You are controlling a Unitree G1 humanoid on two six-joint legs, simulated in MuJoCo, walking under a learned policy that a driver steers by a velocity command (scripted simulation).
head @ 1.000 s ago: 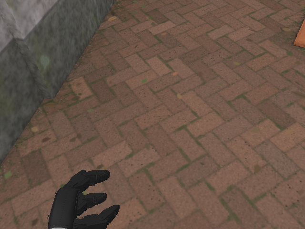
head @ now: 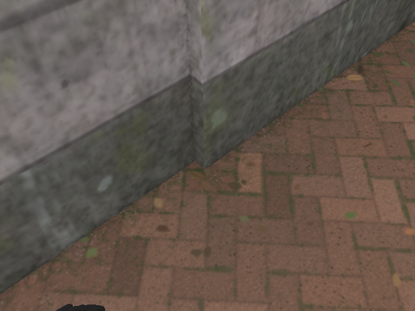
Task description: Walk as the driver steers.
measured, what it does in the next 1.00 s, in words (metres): walks ahead, turning right: left foot, then right foot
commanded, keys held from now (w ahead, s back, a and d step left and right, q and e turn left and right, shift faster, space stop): e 1.00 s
